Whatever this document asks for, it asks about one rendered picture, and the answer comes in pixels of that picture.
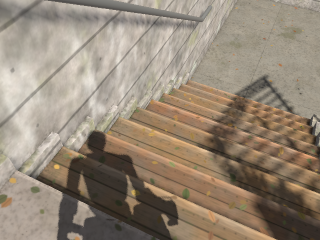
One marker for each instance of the stairs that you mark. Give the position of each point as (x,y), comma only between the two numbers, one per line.
(200,164)

